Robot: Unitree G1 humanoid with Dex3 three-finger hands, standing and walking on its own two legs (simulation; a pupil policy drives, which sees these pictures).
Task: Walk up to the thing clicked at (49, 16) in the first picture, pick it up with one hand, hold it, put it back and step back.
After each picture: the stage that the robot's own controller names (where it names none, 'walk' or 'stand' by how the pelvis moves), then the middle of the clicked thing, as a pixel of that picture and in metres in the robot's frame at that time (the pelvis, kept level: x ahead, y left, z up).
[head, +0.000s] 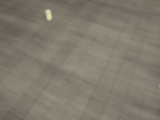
stand; (48, 14) +1.86 +0.54 -0.72
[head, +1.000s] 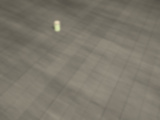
walk; (57, 26) +1.75 +0.33 -0.70
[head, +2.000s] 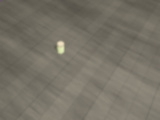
walk; (60, 47) +1.14 +0.23 -0.71
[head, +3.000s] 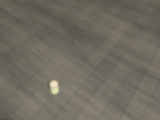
walk; (54, 87) +0.69 +0.23 -0.71
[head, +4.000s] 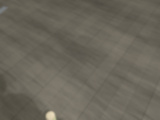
walk; (51, 118) +0.46 +0.23 -0.71
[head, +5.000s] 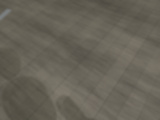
stand; out of the picture +0.34 +0.23 -0.71
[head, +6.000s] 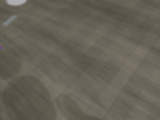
stand; out of the picture +0.31 +0.20 -0.72
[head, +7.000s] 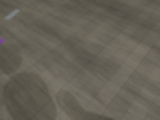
stand; out of the picture +0.34 +0.20 -0.72
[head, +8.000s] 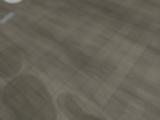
stand; out of the picture +0.33 +0.23 -0.73
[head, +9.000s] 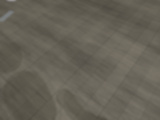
stand; out of the picture +0.31 +0.22 -0.73
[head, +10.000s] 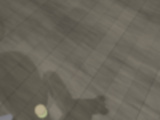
go down; (41, 111) +0.33 +0.24 -0.63
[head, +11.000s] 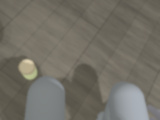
go down; (28, 70) +0.39 +0.26 -0.31
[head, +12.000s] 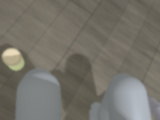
close in; (14, 60) +0.39 +0.28 -0.28
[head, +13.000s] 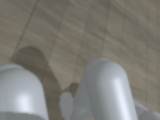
close in; out of the picture +0.37 +0.30 -0.21
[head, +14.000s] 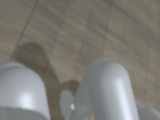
close; out of the picture +0.36 +0.31 -0.22
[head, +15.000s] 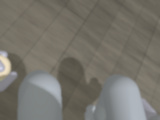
lift; out of the picture +0.31 +0.28 -0.11
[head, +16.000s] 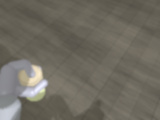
lift; (33, 84) +0.32 +0.18 +0.02
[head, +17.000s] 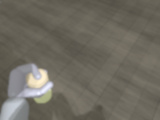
hold; (39, 86) +0.32 +0.17 +0.00
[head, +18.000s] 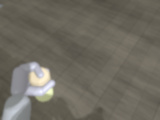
crouch; (41, 85) +0.33 +0.17 +0.00
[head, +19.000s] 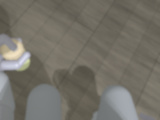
crouch; (16, 56) +0.40 +0.24 -0.10
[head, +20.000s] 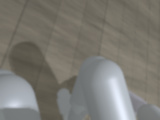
lower; out of the picture +0.40 +0.31 -0.22
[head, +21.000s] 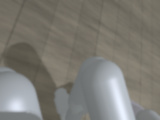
lower; out of the picture +0.39 +0.31 -0.22
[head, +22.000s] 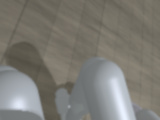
lower; out of the picture +0.39 +0.31 -0.22
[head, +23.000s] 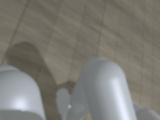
lower; out of the picture +0.39 +0.31 -0.22
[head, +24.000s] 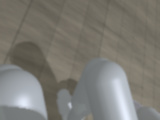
open; out of the picture +0.38 +0.30 -0.22
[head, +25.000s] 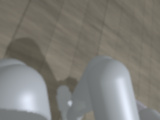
rise; out of the picture +0.38 +0.29 -0.22
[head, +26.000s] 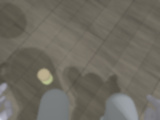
walk; (45, 76) +0.40 +0.23 -0.45
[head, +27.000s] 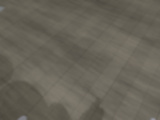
stand; out of the picture +0.35 +0.20 -0.66
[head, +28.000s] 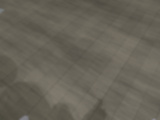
stand; out of the picture +0.35 +0.21 -0.67
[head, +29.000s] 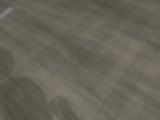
stand; out of the picture +0.36 +0.19 -0.71
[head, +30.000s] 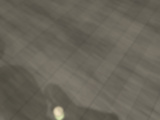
walk; (58, 113) +0.39 +0.17 -0.70
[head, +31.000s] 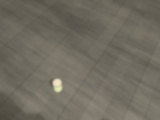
walk; (57, 85) +0.60 +0.19 -0.71
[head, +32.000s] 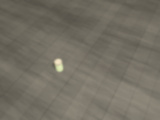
stand; (58, 65) +0.90 +0.34 -0.70
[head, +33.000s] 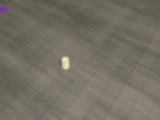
stand; (65, 63) +0.96 +0.21 -0.72
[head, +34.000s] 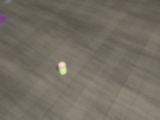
stand; (62, 68) +0.96 +0.25 -0.73
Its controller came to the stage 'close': yes
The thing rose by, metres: 0.70
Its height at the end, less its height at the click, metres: +0.00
